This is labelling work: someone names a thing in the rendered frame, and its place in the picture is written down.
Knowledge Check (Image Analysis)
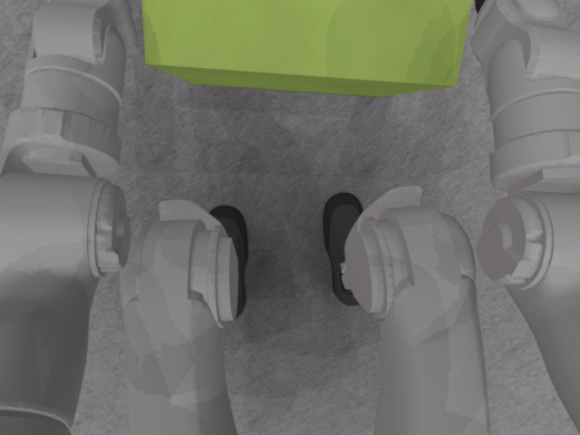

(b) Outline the carton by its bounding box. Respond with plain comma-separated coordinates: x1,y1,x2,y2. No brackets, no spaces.
142,0,472,97

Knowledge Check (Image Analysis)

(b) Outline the left robot thigh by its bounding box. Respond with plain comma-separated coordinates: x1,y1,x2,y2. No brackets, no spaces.
123,219,238,435

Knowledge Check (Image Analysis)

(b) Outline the robot right foot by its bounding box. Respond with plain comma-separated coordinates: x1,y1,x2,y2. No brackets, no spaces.
323,193,363,306

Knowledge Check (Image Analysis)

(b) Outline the robot right upper arm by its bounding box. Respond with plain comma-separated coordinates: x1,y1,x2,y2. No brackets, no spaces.
476,191,580,434

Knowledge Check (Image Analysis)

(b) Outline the robot left forearm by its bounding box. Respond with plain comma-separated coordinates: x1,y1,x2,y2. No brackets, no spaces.
0,0,137,178

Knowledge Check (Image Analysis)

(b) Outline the robot right forearm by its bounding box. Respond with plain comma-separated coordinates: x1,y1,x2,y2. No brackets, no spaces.
470,0,580,195

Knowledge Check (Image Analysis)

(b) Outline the robot left upper arm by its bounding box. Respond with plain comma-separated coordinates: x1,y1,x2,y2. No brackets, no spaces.
0,171,131,435

